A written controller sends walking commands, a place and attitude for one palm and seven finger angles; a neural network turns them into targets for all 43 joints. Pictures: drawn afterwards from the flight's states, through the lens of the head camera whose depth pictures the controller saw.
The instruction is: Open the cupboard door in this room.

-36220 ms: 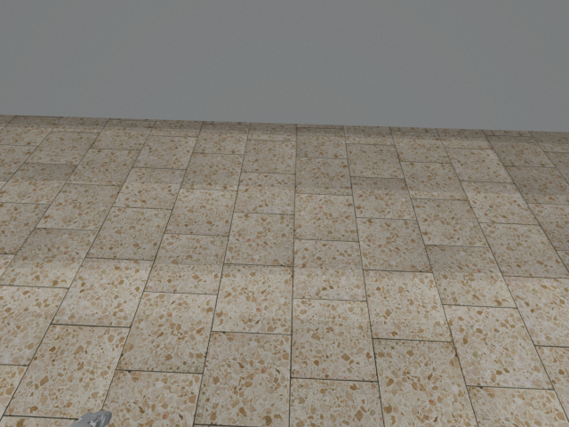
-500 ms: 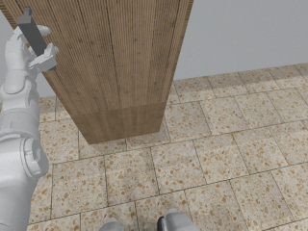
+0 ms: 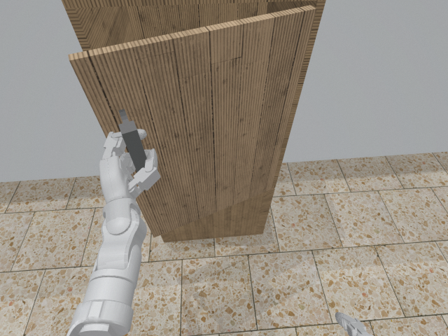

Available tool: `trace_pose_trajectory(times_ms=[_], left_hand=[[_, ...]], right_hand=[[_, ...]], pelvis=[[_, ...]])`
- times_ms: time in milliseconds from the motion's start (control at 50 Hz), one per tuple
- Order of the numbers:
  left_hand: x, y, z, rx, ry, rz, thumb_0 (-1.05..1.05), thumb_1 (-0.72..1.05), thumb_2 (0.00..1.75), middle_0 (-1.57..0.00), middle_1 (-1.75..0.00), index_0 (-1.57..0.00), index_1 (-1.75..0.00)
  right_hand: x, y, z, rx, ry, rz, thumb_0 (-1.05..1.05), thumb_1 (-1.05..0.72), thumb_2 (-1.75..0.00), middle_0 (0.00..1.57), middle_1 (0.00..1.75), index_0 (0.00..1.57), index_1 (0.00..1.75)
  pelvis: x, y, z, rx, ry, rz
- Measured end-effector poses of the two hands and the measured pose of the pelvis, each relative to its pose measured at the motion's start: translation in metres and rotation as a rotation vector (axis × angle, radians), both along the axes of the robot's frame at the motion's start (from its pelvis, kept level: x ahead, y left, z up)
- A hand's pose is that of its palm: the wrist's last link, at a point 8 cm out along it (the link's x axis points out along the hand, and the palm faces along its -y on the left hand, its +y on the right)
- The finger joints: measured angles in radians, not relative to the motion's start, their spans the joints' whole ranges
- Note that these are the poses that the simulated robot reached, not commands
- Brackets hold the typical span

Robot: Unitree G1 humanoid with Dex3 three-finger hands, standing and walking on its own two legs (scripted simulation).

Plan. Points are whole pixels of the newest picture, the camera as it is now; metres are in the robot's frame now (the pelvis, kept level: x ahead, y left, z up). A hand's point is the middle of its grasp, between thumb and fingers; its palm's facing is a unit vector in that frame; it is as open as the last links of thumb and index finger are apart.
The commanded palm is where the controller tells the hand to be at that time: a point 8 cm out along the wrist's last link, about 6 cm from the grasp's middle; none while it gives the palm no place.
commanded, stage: pull the door open along its arc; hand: left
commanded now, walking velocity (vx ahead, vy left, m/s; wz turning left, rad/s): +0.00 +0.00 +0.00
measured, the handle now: (135, 147) +0.43 +0.18 +0.10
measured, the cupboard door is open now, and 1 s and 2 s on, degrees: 20 39 40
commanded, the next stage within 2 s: open thumb and fingers to let go in 0.38 s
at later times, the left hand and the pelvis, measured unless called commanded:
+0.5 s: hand (211, 222) +0.28 +0.03 +0.10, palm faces +0.36 -0.93 -0.06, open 6.3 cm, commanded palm +0.24 +0.08 +0.09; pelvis -0.01 -0.04 +0.00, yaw +4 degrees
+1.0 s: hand (193, 217) +0.28 +0.06 +0.10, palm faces +0.46 -0.89 -0.02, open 12.6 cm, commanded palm +0.24 +0.09 +0.09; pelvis -0.02 -0.04 +0.01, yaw +4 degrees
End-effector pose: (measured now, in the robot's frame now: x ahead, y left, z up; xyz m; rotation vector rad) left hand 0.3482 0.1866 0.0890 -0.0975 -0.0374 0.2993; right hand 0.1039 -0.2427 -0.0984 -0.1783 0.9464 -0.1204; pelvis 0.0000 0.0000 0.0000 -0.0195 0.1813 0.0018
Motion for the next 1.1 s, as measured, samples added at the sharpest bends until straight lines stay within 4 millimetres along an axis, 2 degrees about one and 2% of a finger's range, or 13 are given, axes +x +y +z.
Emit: trace_pose_trajectory(times_ms=[100, 200, 320, 460, 540, 700, 780, 880, 1000, 1100], left_hand=[[-0.034, -0.034, 0.004, 0.010, 0.040, 0.160, 0.02, 0.64, 0.76, -0.32, -1.34, -0.35, -1.31], [-0.060, -0.063, 0.009, 0.077, 0.079, 0.204, 0.02, 0.66, 0.78, -0.31, -1.32, -0.33, -1.32], [-0.087, -0.088, 0.010, 0.110, 0.090, 0.151, 0.02, 0.64, 0.73, -0.32, -1.31, -0.33, -1.33], [-0.109, -0.112, 0.013, 0.135, 0.110, 0.050, 0.02, 0.63, 0.70, -0.33, -1.32, -0.36, -1.34], [-0.106, -0.112, 0.013, 0.126, 0.122, 0.102, 0.02, 0.61, 0.73, -0.34, -1.32, -0.38, -1.35], [-0.100, -0.097, 0.016, 0.107, 0.103, 0.219, 0.03, 0.50, 0.72, -0.36, -1.30, -0.37, -1.32], [-0.105, -0.094, 0.018, 0.106, 0.079, 0.216, 0.02, 0.34, 0.65, -0.35, -1.29, -0.36, -1.30], [-0.108, -0.093, 0.017, 0.109, 0.073, 0.194, 0.02, 0.06, 0.54, -0.34, -1.26, -0.33, -1.25], [-0.107, -0.091, 0.014, 0.103, 0.082, 0.177, 0.01, -0.27, 0.40, -0.31, -1.21, -0.31, -1.21], [-0.104, -0.086, 0.013, 0.101, 0.079, 0.177, 0.00, -0.41, 0.34, -0.29, -1.09, -0.29, -1.09]], right_hand=[[0.046, 0.015, 0.008, 0.014, -0.101, 0.103, 0.01, -0.91, -0.90, 0.20, 0.30, 0.20, 0.30], [0.075, 0.028, 0.018, 0.037, -0.165, 0.152, 0.01, -0.91, -0.90, 0.20, 0.30, 0.20, 0.30], [0.086, 0.031, 0.024, 0.072, -0.193, 0.170, 0.01, -0.91, -0.90, 0.20, 0.30, 0.20, 0.30], [0.082, 0.018, 0.020, 0.092, -0.181, 0.158, 0.01, -0.91, -0.90, 0.20, 0.30, 0.20, 0.30], [0.078, 0.007, 0.015, 0.062, -0.153, 0.160, 0.01, -0.91, -0.90, 0.20, 0.30, 0.20, 0.30], [0.066, -0.007, 0.012, 0.027, -0.126, 0.157, 0.01, -0.91, -0.90, 0.20, 0.30, 0.20, 0.30], [0.059, -0.011, 0.011, 0.019, -0.118, 0.148, 0.01, -0.91, -0.90, 0.20, 0.30, 0.20, 0.30], [0.053, -0.009, 0.010, 0.014, -0.115, 0.136, 0.01, -0.91, -0.90, 0.20, 0.30, 0.20, 0.30], [0.049, 0.001, 0.012, 0.017, -0.125, 0.131, 0.01, -0.91, -0.90, 0.20, 0.30, 0.20, 0.30], [0.049, 0.013, 0.014, 0.021, -0.133, 0.139, 0.01, -0.91, -0.90, 0.20, 0.30, 0.20, 0.30]], pelvis=[[-0.003, -0.004, 0.000, 0.008, -0.035, 0.023], [-0.005, -0.012, 0.002, 0.017, -0.072, 0.039], [-0.005, -0.024, 0.004, 0.019, -0.116, 0.052], [-0.004, -0.036, 0.005, 0.022, -0.155, 0.057], [-0.008, -0.042, 0.005, 0.026, -0.168, 0.069], [-0.014, -0.048, 0.007, 0.035, -0.152, 0.074], [-0.015, -0.047, 0.007, 0.036, -0.150, 0.074], [-0.018, -0.043, 0.007, 0.034, -0.155, 0.073], [-0.022, -0.035, 0.006, 0.029, -0.160, 0.066], [-0.025, -0.027, 0.006, 0.024, -0.159, 0.062]])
